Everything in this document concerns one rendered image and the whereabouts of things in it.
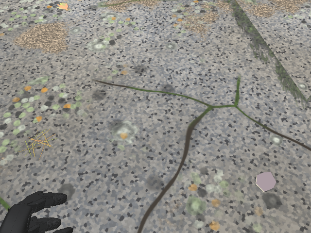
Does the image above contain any left robot hand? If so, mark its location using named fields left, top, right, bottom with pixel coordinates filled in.
left=0, top=190, right=74, bottom=233

